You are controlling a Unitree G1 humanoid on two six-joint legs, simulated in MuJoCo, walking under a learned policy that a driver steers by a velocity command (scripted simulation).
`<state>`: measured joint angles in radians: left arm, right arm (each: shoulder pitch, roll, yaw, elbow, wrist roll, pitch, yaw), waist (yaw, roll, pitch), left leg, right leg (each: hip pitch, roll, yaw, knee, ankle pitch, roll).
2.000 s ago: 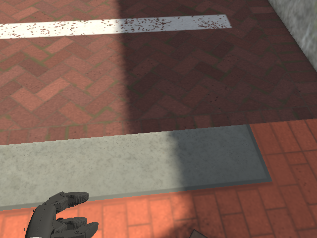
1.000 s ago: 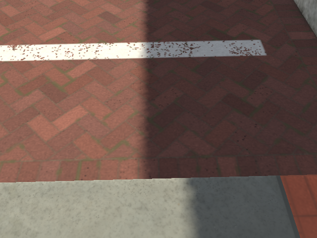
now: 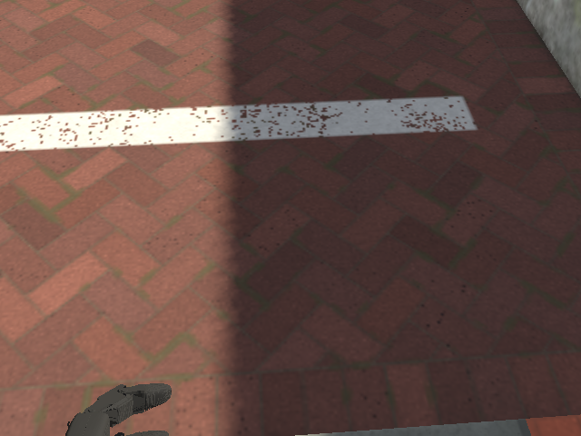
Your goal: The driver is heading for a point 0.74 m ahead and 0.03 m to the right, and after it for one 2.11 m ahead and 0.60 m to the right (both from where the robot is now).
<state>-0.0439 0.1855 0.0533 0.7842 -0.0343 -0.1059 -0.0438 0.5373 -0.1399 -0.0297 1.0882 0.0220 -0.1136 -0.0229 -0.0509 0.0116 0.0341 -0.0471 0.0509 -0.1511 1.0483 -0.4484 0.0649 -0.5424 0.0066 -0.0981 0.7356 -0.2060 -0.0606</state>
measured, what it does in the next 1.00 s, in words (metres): goes down: left foot 0.16 m lower, then right foot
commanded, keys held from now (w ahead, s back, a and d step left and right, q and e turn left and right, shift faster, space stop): w+shift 0.56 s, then e+shift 0.44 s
